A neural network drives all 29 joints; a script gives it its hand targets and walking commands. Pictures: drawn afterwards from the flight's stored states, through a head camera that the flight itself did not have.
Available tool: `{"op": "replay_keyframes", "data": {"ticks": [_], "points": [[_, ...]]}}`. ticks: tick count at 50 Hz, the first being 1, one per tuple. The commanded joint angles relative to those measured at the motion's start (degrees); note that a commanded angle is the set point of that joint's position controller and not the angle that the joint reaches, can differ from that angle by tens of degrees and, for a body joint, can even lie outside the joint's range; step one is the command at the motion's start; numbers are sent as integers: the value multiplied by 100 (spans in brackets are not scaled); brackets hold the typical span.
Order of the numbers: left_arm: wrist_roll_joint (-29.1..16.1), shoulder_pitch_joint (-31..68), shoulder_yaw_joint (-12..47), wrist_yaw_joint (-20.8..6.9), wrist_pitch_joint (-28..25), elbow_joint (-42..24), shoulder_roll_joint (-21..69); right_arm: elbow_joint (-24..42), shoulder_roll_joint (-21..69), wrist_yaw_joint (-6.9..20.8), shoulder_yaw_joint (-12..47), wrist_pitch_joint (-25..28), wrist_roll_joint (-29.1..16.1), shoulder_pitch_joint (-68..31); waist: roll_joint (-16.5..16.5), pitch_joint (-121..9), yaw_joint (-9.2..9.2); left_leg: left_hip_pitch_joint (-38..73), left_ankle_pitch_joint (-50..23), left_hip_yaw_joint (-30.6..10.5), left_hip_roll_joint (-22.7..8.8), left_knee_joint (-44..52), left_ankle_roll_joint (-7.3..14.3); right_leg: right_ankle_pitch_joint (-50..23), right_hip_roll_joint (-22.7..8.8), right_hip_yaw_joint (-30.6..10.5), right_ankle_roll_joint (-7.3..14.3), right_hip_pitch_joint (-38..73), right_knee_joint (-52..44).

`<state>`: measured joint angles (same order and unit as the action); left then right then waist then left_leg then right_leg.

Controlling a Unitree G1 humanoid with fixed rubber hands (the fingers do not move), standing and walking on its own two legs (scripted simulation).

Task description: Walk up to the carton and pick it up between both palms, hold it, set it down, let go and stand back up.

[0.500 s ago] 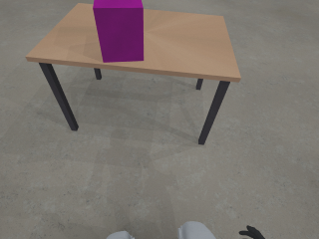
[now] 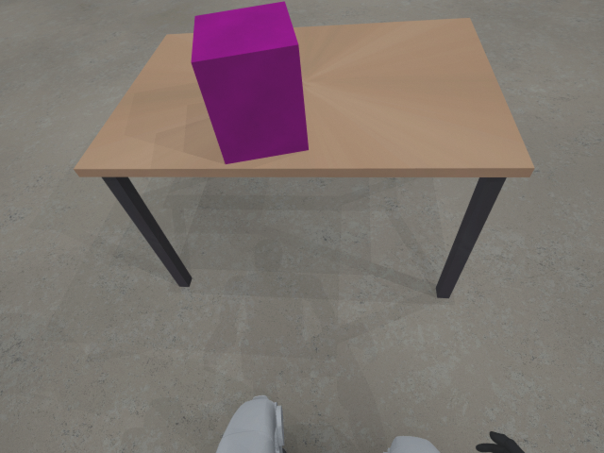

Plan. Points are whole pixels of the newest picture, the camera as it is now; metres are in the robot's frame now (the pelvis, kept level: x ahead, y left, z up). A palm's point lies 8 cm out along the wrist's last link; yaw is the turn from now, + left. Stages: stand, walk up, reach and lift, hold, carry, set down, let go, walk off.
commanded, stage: walk up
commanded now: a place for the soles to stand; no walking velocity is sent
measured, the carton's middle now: (254, 85) +0.84 +0.12 +0.03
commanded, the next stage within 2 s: none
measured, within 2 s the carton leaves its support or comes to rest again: neither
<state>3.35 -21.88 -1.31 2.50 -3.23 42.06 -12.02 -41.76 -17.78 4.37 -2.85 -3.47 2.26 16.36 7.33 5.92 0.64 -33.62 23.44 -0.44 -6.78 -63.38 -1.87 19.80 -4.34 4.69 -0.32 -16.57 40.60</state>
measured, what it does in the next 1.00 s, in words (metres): walks ahead: left foot, then right foot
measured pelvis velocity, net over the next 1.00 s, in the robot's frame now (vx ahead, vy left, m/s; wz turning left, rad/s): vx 0.29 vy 0.21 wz -0.09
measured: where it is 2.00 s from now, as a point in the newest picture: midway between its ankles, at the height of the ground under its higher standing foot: (260, 409)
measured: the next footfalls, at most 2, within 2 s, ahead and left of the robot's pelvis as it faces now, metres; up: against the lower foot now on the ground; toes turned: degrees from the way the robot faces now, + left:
left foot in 0.12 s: +0.19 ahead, +0.21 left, +0.00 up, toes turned +7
right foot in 0.50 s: +0.30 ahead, +0.01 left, +0.00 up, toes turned -8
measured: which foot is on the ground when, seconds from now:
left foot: up 0.00-0.10, down 0.12-0.50, up 0.52-0.84, down 0.86-1.00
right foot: down 0.00-0.14, up 0.16-0.48, down 0.50-0.88, up 0.90-1.00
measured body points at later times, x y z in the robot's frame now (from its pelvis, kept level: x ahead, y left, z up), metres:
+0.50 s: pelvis +0.18 +0.11 +0.00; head +0.19 +0.09 +0.44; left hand +0.33 +0.35 -0.10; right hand +0.15 -0.15 -0.15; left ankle +0.15 +0.21 -0.71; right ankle +0.26 +0.02 -0.72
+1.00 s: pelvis +0.29 +0.21 -0.01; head +0.32 +0.23 +0.43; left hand +0.37 +0.48 -0.15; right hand +0.40 -0.05 -0.12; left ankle +0.38 +0.34 -0.71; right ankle +0.25 +0.05 -0.69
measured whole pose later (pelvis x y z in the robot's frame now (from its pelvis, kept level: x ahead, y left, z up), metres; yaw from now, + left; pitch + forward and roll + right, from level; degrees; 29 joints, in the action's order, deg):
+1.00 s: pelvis +0.29 +0.21 -0.01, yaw -5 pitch -4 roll +1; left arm -0.1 -18.3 -1.6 0.9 3.3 42.3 -17.5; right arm -39.8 -12.8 0.2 0.1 -1.1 0.3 12.0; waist -3.1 7.4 1.5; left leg -24.9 18.1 3.6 -4.1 -47.1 -0.9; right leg 33.1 -3.6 -3.3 -1.5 -20.6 58.1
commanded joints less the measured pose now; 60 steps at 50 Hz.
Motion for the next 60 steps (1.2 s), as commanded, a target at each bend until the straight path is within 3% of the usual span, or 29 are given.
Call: {"op": "replay_keyframes", "data": {"ticks": [1,4,6,7,8,9,10,13,18,21,24,25,26,27,29,31,36,38,41,43,44,45,46,47,53,55,57,59,60], "points": [[-5,299,-503,11,-190,-546,-1620,623,-213,105,-160,218,-68,224,-2024,4,-52,541,-401,1,-213,1187,122,1768,-1247,-1401,1318,-874,-2226],[-13,537,-524,-55,-74,-577,-1613,423,-336,94,-303,326,-78,868,-1719,-104,-432,2205,-891,863,198,1843,230,2356,-1076,-995,1132,-1814,-1602],[-23,222,-428,-106,49,-505,-1267,257,-561,21,-429,437,-59,1357,-809,-254,-618,3199,-548,1069,619,2139,293,2366,-610,-589,847,-2218,-393],[-30,33,-306,-148,104,-537,-954,183,-809,-51,-510,487,-59,1720,30,-454,-799,3451,187,445,409,2607,432,2022,-170,-145,577,-2305,1004],[-179,60,-126,-172,109,-907,-514,392,-1500,-152,-589,534,-7,1763,1537,-530,-957,3011,2533,-2703,-1199,4465,1178,1900,596,-57,223,-2983,3026],[-190,356,-277,-115,185,-988,-955,505,-1683,-235,-579,488,-148,1182,950,-267,-832,2308,3657,-4320,-1888,5596,1802,1735,342,-755,176,-2957,3633],[-152,578,-319,-96,211,-1016,-1169,561,-1600,-302,-503,496,-200,807,604,172,-674,2197,3464,-4348,-1960,5696,1895,1272,130,-1004,186,-3065,3882],[-212,16,-294,-121,116,-650,-1012,528,-1176,-410,-339,539,-32,467,622,412,-326,1986,805,-2398,-1618,4781,1749,574,-87,-883,168,-2688,3688],[-265,135,-279,-241,52,-740,-745,312,-817,-407,-151,601,-23,473,358,275,-291,1924,-1574,-1122,-1381,4368,1705,641,-16,-682,102,-1858,1704],[-253,273,-243,-265,-40,-841,-598,311,-808,-412,-112,551,7,634,201,-169,-357,2070,-2415,-448,-1161,3910,1549,179,238,-207,223,-949,371],[-182,-763,-430,-153,-100,-672,-794,346,-765,-332,-20,464,-48,345,-422,-715,290,1017,-1709,296,-638,2466,1115,-1106,621,23,436,1291,-703],[-85,-1197,-529,-57,-106,-643,-1104,417,-475,-284,78,471,-4,483,-1063,-1083,505,407,-1564,794,-230,1060,715,-525,-11,-1090,706,2154,-1012],[60,-1368,-670,46,-78,-705,-1684,613,-218,-215,167,427,2,785,-2171,-1270,490,-673,652,776,403,-136,296,1223,-1642,-4068,1295,2510,-2060],[3,-1267,-751,153,49,-671,-1886,611,-795,-246,-16,227,43,713,-1579,-1155,530,-825,1229,160,339,-857,208,2548,-2329,-5224,1904,2137,-2587],[-40,-835,-592,234,64,-771,-1584,730,-849,-242,-77,79,108,145,-1327,-408,483,-1422,816,-126,142,-1433,115,1954,-2232,-4786,2015,1615,-2561],[-1,-451,-454,223,-13,-789,-1371,606,-676,-238,-75,93,149,273,-1202,22,245,-1241,409,-214,-16,-1198,11,852,-1944,-3661,1730,927,-2425],[-77,379,-382,72,-133,-724,-1348,527,-304,-130,-68,129,-16,458,-2044,56,-50,-60,-114,-245,-182,152,-66,-918,-1361,-1875,1542,-220,-2113],[-148,608,-328,-6,-81,-823,-1316,457,-152,-155,-28,221,-135,595,-2122,-177,-138,1065,-530,73,42,1208,4,-1724,-797,-942,1179,-815,-1657],[-312,710,-317,-151,114,-814,-1429,312,-293,-232,-112,327,-171,911,-2028,-570,-313,2456,-1621,744,458,2195,81,-1311,-503,-687,922,-1352,-770],[-390,489,-213,-208,236,-817,-1184,349,-592,-321,-209,411,-184,915,-1150,-598,-346,2993,-2176,574,559,2814,148,-803,-223,-502,528,-1601,-154],[-381,182,-123,-226,263,-838,-917,440,-839,-370,-242,448,-117,850,-417,-727,-327,2962,-2056,-247,-102,3036,382,-281,-27,-353,280,-1559,486],[-410,-197,-26,-214,331,-867,-710,681,-1211,-432,-282,446,-148,505,316,-820,-161,2067,-1693,-1933,-1394,3870,1083,964,335,-357,-3,-1095,1394],[-422,-245,-140,-149,476,-756,-981,788,-1506,-496,-383,382,-234,77,530,-856,-179,1324,-397,-2587,-1801,4446,1751,1623,224,-623,-53,-729,1883],[-345,-15,-196,-130,570,-646,-1181,770,-1306,-538,-308,372,-266,-143,456,-486,-216,1206,300,-2591,-1651,4659,1752,1535,92,-812,-90,-935,2237],[-280,-249,-233,-153,483,-393,-1088,716,-997,-584,-167,340,-57,-247,883,-797,-102,1935,-1118,-1657,-1316,4006,1481,1420,-9,-648,-54,-734,987],[-250,-201,-287,-219,452,-403,-1150,749,-978,-600,-162,306,-78,-420,747,-780,25,1618,-1397,-1284,-1199,3712,1300,464,92,-474,33,-193,127],[-178,-217,-364,-266,381,-419,-1312,824,-872,-576,-94,304,-170,-492,143,-833,187,990,-1479,-815,-919,3268,902,-774,43,-789,283,581,-972],[-350,478,-395,-319,335,-536,-1676,925,-442,-542,20,324,-333,-428,-1020,-876,-81,1394,-612,217,172,2642,384,-336,-541,-2023,737,-254,-1511],[-413,783,-351,-349,336,-555,-1587,834,-428,-563,3,326,-306,-438,-1042,-788,-109,1881,-617,275,294,2670,351,-221,-485,-1779,775,-655,-1489]]}}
